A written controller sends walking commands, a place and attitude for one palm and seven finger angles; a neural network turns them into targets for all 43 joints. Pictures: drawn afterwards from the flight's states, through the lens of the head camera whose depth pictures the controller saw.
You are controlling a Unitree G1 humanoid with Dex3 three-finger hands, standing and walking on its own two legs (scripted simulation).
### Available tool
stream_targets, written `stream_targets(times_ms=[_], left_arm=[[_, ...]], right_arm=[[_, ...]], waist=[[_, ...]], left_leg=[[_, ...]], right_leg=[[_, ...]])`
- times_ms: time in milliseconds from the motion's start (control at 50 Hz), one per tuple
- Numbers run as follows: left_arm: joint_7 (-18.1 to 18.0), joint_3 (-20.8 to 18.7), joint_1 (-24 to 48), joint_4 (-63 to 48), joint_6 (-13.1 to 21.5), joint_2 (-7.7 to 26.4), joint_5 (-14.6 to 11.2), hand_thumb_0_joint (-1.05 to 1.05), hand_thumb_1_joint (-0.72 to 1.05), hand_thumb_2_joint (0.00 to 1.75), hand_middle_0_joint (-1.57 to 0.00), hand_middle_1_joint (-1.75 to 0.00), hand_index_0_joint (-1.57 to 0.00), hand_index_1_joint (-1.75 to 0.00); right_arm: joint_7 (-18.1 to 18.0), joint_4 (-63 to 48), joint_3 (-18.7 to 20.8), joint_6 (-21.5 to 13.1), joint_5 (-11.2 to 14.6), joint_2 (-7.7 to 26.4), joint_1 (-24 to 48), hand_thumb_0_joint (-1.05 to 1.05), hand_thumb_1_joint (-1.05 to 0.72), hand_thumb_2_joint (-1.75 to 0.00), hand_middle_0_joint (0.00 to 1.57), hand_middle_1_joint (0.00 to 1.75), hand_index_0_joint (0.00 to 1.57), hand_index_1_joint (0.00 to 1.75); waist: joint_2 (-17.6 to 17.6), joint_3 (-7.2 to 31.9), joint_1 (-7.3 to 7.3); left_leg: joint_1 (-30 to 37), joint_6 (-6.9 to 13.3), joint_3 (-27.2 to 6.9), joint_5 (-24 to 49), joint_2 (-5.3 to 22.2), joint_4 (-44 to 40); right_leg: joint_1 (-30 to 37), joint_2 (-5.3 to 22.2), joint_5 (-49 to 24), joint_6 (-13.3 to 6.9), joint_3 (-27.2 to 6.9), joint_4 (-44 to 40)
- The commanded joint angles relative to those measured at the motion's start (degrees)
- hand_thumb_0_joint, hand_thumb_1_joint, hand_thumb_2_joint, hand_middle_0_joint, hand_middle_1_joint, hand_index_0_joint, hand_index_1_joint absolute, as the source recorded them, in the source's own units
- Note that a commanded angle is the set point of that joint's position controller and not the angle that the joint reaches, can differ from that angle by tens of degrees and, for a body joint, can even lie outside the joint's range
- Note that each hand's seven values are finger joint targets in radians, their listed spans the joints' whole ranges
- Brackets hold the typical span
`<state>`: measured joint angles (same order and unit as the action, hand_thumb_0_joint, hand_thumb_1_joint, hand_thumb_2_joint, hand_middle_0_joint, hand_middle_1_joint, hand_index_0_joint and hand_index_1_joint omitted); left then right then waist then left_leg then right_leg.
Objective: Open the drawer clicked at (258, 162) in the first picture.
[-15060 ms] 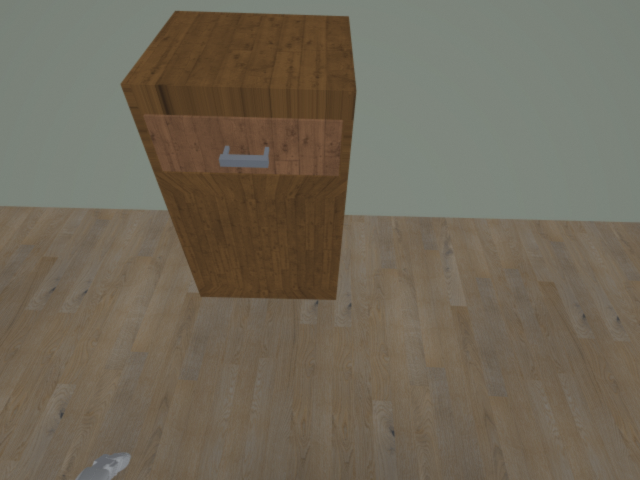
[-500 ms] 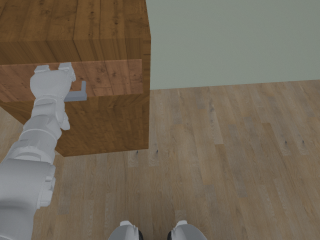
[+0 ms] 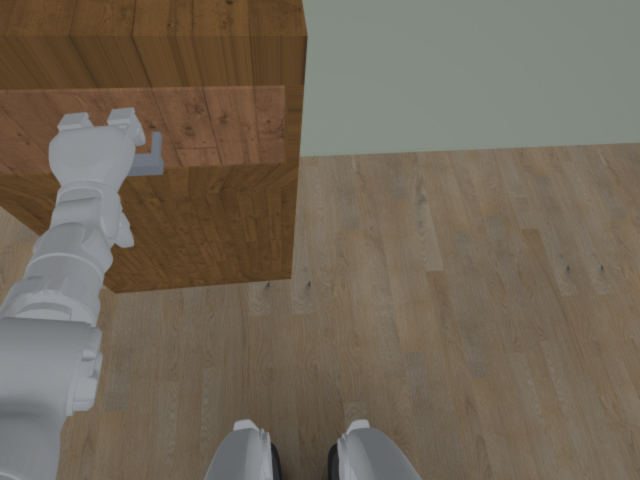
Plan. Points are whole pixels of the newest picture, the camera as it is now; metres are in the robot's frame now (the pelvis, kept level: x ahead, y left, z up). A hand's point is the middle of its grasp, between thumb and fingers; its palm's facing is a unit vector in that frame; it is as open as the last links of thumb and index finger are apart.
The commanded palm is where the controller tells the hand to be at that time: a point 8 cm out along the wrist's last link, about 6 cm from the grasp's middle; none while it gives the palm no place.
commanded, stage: lower the fingers behind the handle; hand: left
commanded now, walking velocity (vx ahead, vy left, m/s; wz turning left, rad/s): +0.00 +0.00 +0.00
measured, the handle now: (118, 153) +0.55 +0.25 -0.02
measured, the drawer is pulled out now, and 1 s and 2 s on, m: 0.00 0.00 0.01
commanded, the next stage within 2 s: close the thumb around the handle in 0.80 s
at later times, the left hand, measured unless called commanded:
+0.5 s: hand (121, 193) +0.50 +0.24 -0.04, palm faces -0.03 -0.05 -1.00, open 13.9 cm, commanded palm +0.49 +0.22 +0.01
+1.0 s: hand (124, 192) +0.50 +0.24 -0.04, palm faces -0.06 -0.05 -1.00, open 13.7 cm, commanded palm +0.50 +0.22 +0.01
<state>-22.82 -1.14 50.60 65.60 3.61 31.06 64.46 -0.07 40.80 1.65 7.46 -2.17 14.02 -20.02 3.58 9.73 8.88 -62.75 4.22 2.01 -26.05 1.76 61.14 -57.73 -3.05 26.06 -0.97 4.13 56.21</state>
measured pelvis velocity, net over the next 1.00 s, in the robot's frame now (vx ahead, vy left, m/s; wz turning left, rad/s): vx -0.01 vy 0.00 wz -0.01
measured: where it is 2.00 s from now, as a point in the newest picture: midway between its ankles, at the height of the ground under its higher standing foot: outside the picture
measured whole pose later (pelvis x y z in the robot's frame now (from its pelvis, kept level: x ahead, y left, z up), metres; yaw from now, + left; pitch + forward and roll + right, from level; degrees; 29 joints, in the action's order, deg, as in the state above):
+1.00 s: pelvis -0.01 +0.00 -0.02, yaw +0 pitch +30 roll -5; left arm -22.7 -1.8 51.8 65.0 5.8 33.1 64.9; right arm -0.6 40.6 0.9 6.1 -2.2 14.3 -20.5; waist 4.0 9.8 9.6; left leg -70.3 4.2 1.4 -27.6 2.1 68.0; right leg -65.2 -3.2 27.9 -1.2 4.8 63.2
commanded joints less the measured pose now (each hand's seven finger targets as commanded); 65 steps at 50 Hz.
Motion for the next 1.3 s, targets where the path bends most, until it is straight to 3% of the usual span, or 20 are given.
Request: stream_targets(times_ms=[0, 80, 140, 180, 240, 340, 400, 440, 460, 500, 580, 660, 760, 840, 880, 940, 980, 1060, 1140, 1280], left_arm=[[-0.49, -0.54, 22.3, -6.95, -1.4, 12.72, -0.18, 0.0, -0.5, 0.3, -0.3, -1.2, -0.3, -1.2], [0.66, -1.13, 22.31, -9.55, 1.29, 13.05, -0.19, 0.0, -0.5, 0.3, -0.3, -1.2, -0.3, -1.2], [0.5, -3.73, 19.37, -11.23, 3.68, 15.09, -0.24, 0.0, -0.5, 0.3, -0.3, -1.2, -0.3, -1.2], [-0.28, -4.25, 18.47, -10.13, 4.1, 15.78, 0.08, 0.0, -0.5, 0.3, -0.3, -1.2, -0.3, -1.2], [-2.11, -2.79, 20.22, -11.59, 4.47, 13.59, 0.94, 0.0, -0.5, 0.3, -0.3, -1.2, -0.3, -1.2], [-4.04, -3.55, 22.68, -11.75, 3.7, 14.44, 0.78, 0.0, -0.5, 0.3, -0.3, -1.2, -0.3, -1.2], [-4.24, -3.21, 21.66, -7.95, 0.9, 14.28, 0.18, 0.0, -0.5, 0.3, -0.3, -1.2, -0.3, -1.2], [-4.19, -3.51, 24.75, -9.27, -0.06, 15.87, 0.52, 0.0, -0.5, 0.3, -0.3, -1.2, -0.3, -1.2], [-3.83, -3.46, 23.7, -8.34, -1.02, 15.95, 0.29, 0.0, -0.5, 0.3, -0.3, -1.2, -0.3, -1.2], [-3.24, -2.04, 25.28, -7.42, -2.21, 15.35, 0.6, 0.0, -0.5, 0.3, -0.3, -1.2, -0.3, -1.2], [-1.25, -2.14, 25.68, -10.12, -1.68, 15.69, 0.07, 0.0, -0.5, 0.3, -0.3, -1.2, -0.3, -1.2], [0.58, -1.11, 24.01, -9.23, 0.05, 14.08, -0.55, 0.0, -0.5, 0.3, -0.3, -1.2, -0.3, -1.2], [0.06, -1.9, 22.78, -8.47, 2.25, 15.07, 0.3, 0.0, -0.5, 0.3, -0.3, -1.2, -0.3, -1.2], [-1.11, -2.92, 24.46, -11.46, 3.31, 16.0, 0.12, 0.0, -0.5, 0.3, -0.3, -1.2, -0.3, -1.2], [-1.74, -2.07, 24.17, -10.85, 2.76, 14.46, 0.0, 0.0, -0.5, 0.3, -0.3, -1.2, -0.3, -1.2], [-2.52, -4.35, 24.37, -11.06, 1.99, 17.38, 0.09, 0.0, -0.33, 0.37, -0.31, -1.22, -0.31, -1.22], [-2.73, -3.37, 24.21, -10.89, 0.93, 16.13, 0.14, 0.0, -0.22, 0.42, -0.32, -1.23, -0.32, -1.23], [-2.27, -1.39, 24.74, -9.6, -0.48, 13.98, -0.07, 0.0, 0.0, 0.52, -0.34, -1.25, -0.34, -1.25], [-1.18, -2.09, 25.84, -10.83, -0.18, 15.4, -0.22, 0.0, 0.23, 0.61, -0.35, -1.28, -0.35, -1.28], [-0.16, -1.99, 22.63, -10.06, 1.47, 15.28, -0.01, 0.0, 0.62, 0.78, -0.38, -1.32, -0.38, -1.32]], right_arm=[[-1.31, -1.35, 3.54, 0.02, -0.16, 11.12, -11.35, 0.0, -0.9, -0.9, 0.2, 0.3, 0.2, 0.3], [-1.8, -2.13, 3.46, -0.37, -0.27, 10.75, -10.9, 0.0, -0.9, -0.9, 0.2, 0.3, 0.2, 0.3], [-1.75, -2.5, 3.45, -0.49, -0.64, 10.68, -10.61, 0.0, -0.9, -0.9, 0.2, 0.3, 0.2, 0.3], [-1.81, -2.38, 3.26, -0.53, -0.64, 10.68, -10.22, 0.0, -0.9, -0.9, 0.2, 0.3, 0.2, 0.3], [-1.42, -2.46, 3.6, -0.87, -0.76, 10.6, -10.11, 0.0, -0.9, -0.9, 0.2, 0.3, 0.2, 0.3], [-1.02, -1.53, 4.12, -1.11, -1.06, 11.07, -10.97, 0.0, -0.9, -0.9, 0.2, 0.3, 0.2, 0.3], [-0.8, -1.41, 3.8, -0.82, -0.96, 11.43, -11.01, 0.0, -0.9, -0.9, 0.2, 0.3, 0.2, 0.3], [-0.85, -1.45, 3.74, -0.72, -0.75, 11.61, -11.32, 0.0, -0.9, -0.9, 0.2, 0.3, 0.2, 0.3], [-0.75, -1.61, 3.46, -0.52, -0.74, 11.59, -11.12, 0.0, -0.9, -0.9, 0.2, 0.3, 0.2, 0.3], [-0.98, -1.74, 3.23, -0.38, -0.43, 11.5, -10.87, 0.0, -0.9, -0.9, 0.2, 0.3, 0.2, 0.3], [-1.41, -2.58, 3.05, -0.66, -0.25, 11.21, -10.77, 0.0, -0.9, -0.9, 0.2, 0.3, 0.2, 0.3], [-1.89, -2.66, 2.82, -1.08, -0.18, 10.93, -10.47, 0.0, -0.9, -0.9, 0.2, 0.3, 0.2, 0.3], [-2.14, -2.56, 2.64, -1.59, -0.28, 10.96, -10.37, 0.0, -0.9, -0.9, 0.2, 0.3, 0.2, 0.3], [-1.92, -2.62, 3.07, -1.98, -0.39, 10.96, -10.93, 0.0, -0.9, -0.9, 0.2, 0.3, 0.2, 0.3], [-1.65, -2.3, 3.21, -1.98, -0.4, 10.94, -10.98, 0.0, -0.9, -0.9, 0.2, 0.3, 0.2, 0.3], [-1.46, -1.95, 3.27, -1.8, -0.42, 11.4, -11.53, 0.0, -0.9, -0.9, 0.2, 0.3, 0.2, 0.3], [-1.36, -2.04, 3.34, -1.61, -0.42, 11.22, -11.5, 0.0, -0.9, -0.9, 0.2, 0.3, 0.2, 0.3], [-1.23, -1.61, 3.23, -1.52, -0.33, 11.09, -11.42, 0.0, -0.9, -0.9, 0.2, 0.3, 0.2, 0.3], [-1.62, -1.82, 3.15, -1.52, -0.25, 11.13, -11.77, 0.0, -0.9, -0.9, 0.2, 0.3, 0.2, 0.3], [-1.88, -2.37, 2.75, -1.43, -0.21, 10.72, -10.87, 0.0, -0.9, -0.9, 0.2, 0.3, 0.2, 0.3]], waist=[[4.67, 24.48, 2.08], [5.1, 26.35, 1.85], [6.92, 28.15, 0.3], [4.38, 25.94, 0.64], [6.62, 26.95, 0.8], [6.87, 30.63, 1.6], [4.86, 28.48, 1.81], [6.64, 31.08, 1.99], [7.65, 30.49, 1.29], [6.85, 28.9, 2.19], [7.58, 31.84, 1.93], [5.74, 26.94, 2.51], [6.05, 24.85, 2.07], [7.45, 29.88, 1.84], [7.48, 29.34, 2.13], [7.15, 30.43, 1.47], [7.11, 32.15, 1.68], [7.53, 29.35, 2.36], [7.57, 31.18, 2.32], [6.82, 28.13, 2.01]], left_leg=[[29.06, -1.71, -5.45, 25.64, -0.46, -5.22], [29.41, -1.61, -5.81, 26.59, -0.27, -4.31], [29.54, -1.78, -5.77, 28.91, -0.14, -3.03], [25.67, -1.51, -5.47, 26.37, -0.18, -2.28], [26.11, -1.96, -6.23, 26.54, 0.02, -1.57], [27.19, -2.33, -7.34, 27.05, 0.31, 0.25], [24.66, -2.01, -6.76, 24.63, -0.04, 0.18], [26.28, -2.12, -7.01, 25.83, -0.01, 0.13], [26.25, -2.21, -6.71, 25.54, -0.23, -0.05], [25.69, -2.09, -6.87, 23.53, -0.24, -0.6], [27.64, -1.9, -6.94, 24.75, -0.08, -0.8], [24.88, -1.42, -6.44, 21.85, -0.1, -0.95], [22.67, -1.57, -6.81, 19.61, -0.05, -0.81], [24.08, -1.62, -6.87, 21.77, -0.05, 0.14], [24.44, -1.82, -7.1, 22.11, 0.04, 0.11], [24.73, -1.88, -7.06, 23.0, 0.11, 0.12], [25.77, -1.89, -6.99, 24.56, -0.05, 0.24], [25.91, -1.85, -6.75, 23.37, 0.02, -0.27], [26.77, -1.69, -6.65, 25.43, -0.05, -0.29], [23.42, -1.28, -5.48, 23.96, -0.42, 0.0]], right_leg=[[4.27, -2.27, -16.13, -1.01, -0.93, -6.2], [3.3, -2.11, -16.44, -1.08, -1.18, -5.02], [3.03, -2.07, -17.65, -1.21, -1.34, -3.39], [2.66, -2.0, -16.87, -1.14, -1.38, -2.81], [0.01, -1.98, -15.75, -1.29, -1.04, -1.38], [-2.24, -1.98, -15.02, -1.11, -0.79, 0.18], [-1.74, -2.03, -14.19, -1.07, -0.61, -0.07], [-1.69, -1.91, -14.95, -0.98, -0.68, 0.07], [-1.2, -2.06, -14.62, -1.22, -0.55, -0.09], [-1.58, -2.04, -13.27, -1.11, -0.44, -0.75], [-0.17, -2.08, -14.26, -1.08, -0.62, -1.01], [-0.54, -2.02, -12.92, -0.98, -0.79, -1.67], [-2.74, -2.01, -10.81, -1.32, -0.73, -0.81], [-2.14, -1.98, -12.27, -1.21, -1.01, 0.07], [-2.98, -2.03, -12.14, -1.23, -0.82, -0.08], [-1.84, -2.04, -12.9, -1.16, -0.71, 0.17], [-1.09, -2.1, -14.13, -1.15, -0.77, -0.07], [-1.67, -2.2, -13.35, -1.16, -0.61, -0.96], [-0.38, -2.07, -15.23, -0.99, -0.93, -1.01], [0.74, -2.03, -15.93, -1.06, -1.47, -1.24]])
